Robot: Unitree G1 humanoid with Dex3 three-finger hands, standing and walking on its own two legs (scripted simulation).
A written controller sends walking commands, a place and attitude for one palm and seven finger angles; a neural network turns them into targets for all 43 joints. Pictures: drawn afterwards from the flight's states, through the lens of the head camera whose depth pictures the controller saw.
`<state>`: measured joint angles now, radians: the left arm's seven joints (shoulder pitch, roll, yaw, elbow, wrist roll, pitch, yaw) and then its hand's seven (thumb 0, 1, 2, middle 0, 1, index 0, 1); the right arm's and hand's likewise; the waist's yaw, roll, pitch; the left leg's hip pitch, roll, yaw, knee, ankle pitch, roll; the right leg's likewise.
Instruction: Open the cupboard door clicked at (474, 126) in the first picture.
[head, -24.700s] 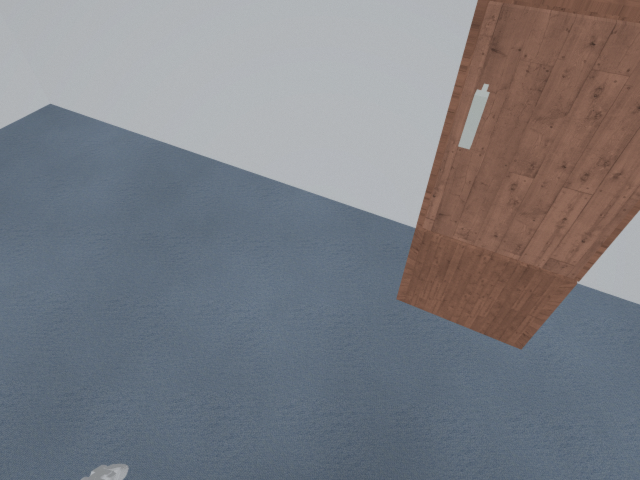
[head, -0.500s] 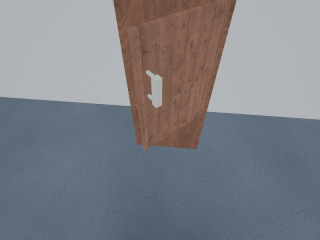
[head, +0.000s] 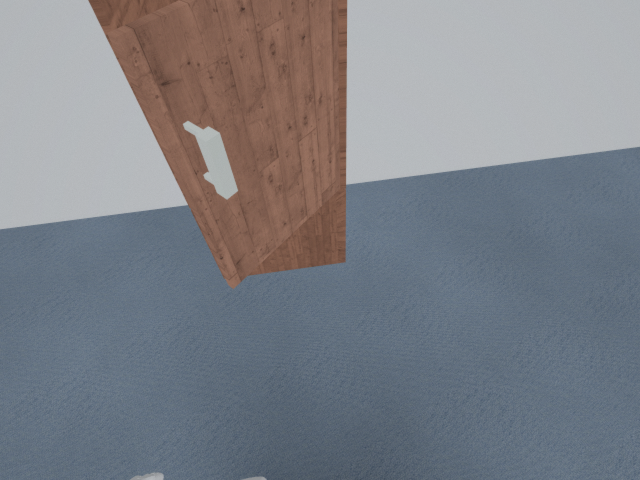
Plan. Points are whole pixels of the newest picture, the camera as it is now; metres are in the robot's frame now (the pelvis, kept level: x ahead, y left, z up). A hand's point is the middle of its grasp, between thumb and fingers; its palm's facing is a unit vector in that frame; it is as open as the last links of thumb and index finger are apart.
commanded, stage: walk to a spot facing it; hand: left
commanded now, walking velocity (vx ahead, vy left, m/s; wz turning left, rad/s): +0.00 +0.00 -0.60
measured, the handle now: (209, 159) +0.55 +0.22 +0.06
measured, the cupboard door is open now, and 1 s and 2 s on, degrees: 43 43 43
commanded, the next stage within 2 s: none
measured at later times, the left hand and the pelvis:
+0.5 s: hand out of the picture +0.13 +0.20 -0.17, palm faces -0.22 -0.95 -0.20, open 7.4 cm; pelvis +0.02 +0.01 +0.01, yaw -17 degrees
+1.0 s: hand (279, 421) +0.21 +0.09 -0.15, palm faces -0.56 -0.79 -0.24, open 7.4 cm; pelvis +0.03 -0.02 +0.01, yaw -35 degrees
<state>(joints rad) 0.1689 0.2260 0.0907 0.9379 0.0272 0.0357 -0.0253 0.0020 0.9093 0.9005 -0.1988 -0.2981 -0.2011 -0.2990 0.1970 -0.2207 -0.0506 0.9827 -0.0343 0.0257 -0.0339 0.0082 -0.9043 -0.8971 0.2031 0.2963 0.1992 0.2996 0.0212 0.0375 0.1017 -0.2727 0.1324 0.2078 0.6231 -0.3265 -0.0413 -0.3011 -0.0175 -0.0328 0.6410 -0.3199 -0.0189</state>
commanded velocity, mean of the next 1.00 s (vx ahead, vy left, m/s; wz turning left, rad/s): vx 0.00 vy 0.00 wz -0.60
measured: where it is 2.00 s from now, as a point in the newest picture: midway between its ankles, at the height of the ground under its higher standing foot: outside the picture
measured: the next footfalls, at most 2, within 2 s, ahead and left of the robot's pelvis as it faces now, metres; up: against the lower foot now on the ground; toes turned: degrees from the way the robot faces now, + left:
left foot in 0.40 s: +0.08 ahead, +0.13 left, +0.00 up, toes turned -14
right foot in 0.72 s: +0.01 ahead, -0.14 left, +0.00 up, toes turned -30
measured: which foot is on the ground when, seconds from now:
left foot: down 0.00-0.00, up 0.02-0.38, down 0.40-0.72, up 0.74-1.00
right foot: down 0.00-0.40, up 0.42-0.70, down 0.72-1.00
